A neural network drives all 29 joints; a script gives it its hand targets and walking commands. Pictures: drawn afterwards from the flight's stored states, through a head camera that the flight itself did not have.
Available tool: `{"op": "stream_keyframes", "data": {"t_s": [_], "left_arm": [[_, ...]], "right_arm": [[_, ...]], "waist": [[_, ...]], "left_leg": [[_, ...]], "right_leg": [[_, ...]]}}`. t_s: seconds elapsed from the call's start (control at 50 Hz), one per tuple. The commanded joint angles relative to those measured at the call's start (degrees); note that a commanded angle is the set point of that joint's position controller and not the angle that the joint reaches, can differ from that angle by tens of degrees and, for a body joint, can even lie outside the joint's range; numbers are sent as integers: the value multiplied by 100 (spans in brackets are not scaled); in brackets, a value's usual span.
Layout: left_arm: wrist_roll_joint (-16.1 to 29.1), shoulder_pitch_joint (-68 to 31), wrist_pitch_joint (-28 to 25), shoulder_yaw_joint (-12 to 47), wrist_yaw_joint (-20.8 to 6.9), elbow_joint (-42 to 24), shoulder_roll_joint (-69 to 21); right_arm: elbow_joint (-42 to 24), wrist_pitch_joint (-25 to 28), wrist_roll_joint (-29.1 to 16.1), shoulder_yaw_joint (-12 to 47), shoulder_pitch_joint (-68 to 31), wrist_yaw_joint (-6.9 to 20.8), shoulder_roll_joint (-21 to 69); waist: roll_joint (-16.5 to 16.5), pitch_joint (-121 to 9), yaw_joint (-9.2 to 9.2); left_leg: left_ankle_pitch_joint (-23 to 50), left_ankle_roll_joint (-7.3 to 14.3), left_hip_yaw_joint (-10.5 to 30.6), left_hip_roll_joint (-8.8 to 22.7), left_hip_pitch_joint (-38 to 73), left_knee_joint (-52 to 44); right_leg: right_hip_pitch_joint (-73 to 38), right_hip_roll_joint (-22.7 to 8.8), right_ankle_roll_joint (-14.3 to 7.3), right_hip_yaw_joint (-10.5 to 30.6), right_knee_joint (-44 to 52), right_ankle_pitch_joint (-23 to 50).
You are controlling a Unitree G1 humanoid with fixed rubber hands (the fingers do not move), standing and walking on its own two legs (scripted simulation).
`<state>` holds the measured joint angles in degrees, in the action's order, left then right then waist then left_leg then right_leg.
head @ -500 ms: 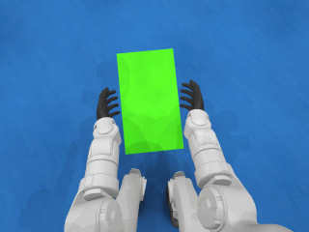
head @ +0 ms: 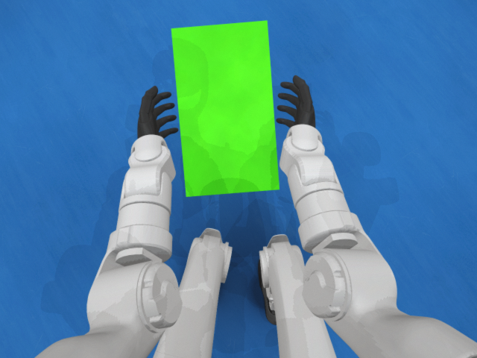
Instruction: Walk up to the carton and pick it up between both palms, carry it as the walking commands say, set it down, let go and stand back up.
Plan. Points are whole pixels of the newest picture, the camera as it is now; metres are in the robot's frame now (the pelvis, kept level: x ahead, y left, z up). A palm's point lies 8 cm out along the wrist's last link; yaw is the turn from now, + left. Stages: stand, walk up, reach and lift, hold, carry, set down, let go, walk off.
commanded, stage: set down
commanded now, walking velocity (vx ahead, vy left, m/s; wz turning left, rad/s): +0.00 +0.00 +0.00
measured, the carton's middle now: (227, 117) +0.52 +0.06 -0.18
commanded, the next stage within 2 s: none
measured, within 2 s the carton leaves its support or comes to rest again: neither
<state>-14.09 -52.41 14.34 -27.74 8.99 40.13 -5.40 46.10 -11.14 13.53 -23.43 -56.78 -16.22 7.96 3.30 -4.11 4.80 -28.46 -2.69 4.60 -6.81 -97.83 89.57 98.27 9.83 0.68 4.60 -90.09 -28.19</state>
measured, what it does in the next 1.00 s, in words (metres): lowers itself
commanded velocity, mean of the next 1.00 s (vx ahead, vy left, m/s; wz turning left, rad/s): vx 0.00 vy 0.00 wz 0.00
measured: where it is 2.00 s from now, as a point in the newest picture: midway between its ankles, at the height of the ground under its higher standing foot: (237, 297)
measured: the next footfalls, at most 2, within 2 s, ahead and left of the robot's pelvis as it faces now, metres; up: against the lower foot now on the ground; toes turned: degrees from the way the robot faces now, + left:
none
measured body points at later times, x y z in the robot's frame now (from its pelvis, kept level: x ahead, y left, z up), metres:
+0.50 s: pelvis -0.01 +0.01 -0.06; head +0.29 +0.03 +0.27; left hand +0.47 +0.19 -0.17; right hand +0.51 -0.06 -0.17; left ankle +0.09 +0.12 -0.52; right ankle +0.09 -0.10 -0.52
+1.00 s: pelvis -0.02 +0.01 -0.12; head +0.32 +0.04 +0.18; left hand +0.50 +0.20 -0.26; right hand +0.54 -0.05 -0.25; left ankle +0.09 +0.12 -0.52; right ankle +0.09 -0.10 -0.52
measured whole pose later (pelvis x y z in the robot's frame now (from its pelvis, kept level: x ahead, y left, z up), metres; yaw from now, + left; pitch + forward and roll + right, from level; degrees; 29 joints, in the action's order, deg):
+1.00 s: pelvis -0.02 +0.01 -0.12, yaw -1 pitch +42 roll -1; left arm -11.4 -71.7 17.4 -24.9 8.3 43.8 2.5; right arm 51.7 -12.6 9.1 -22.6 -76.7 -15.2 -1.0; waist 3.3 8.0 4.8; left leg -31.1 -2.9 3.7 -9.2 -122.0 111.6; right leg 121.4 11.8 3.8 3.3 -111.1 -31.5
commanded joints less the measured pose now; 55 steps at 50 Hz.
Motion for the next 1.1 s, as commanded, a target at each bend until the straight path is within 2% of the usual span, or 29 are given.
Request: {"op": "stream_keyframes", "data": {"t_s": [0.0, 0.34, 0.74, 1.08], "left_arm": [[620, -3939, -220, 2824, -1589, 25, -4940], [782, -4637, -117, 2884, -1615, -52, -4750], [902, -5520, -43, 2886, -1610, 21, -4484], [1142, -6187, -100, 2927, -1683, 33, -4063]], "right_arm": [[351, 93, -510, 2600, -3429, 1531, 5521], [334, 30, -702, 2561, -4142, 1540, 5325], [523, -12, -887, 2348, -5083, 1637, 4809], [541, 2, -1130, 2388, -5769, 1679, 4418]], "waist": [[58, -5593, 322], [5, -6024, 345], [-142, -6012, 312], [-87, -5927, 344]], "left_leg": [[1511, 65, -582, -318, 2573, -656], [1821, -8, -623, -295, 2174, 77], [1867, -30, -649, -242, 1905, 810], [2009, -3, -721, -219, 1543, 1568]], "right_leg": [[-2900, 259, 95, -288, 739, 1208], [-2087, 331, 130, -475, -75, 1337], [-1047, 349, 65, -677, -980, 1107], [-742, 278, 78, -731, -1743, 1220]]}}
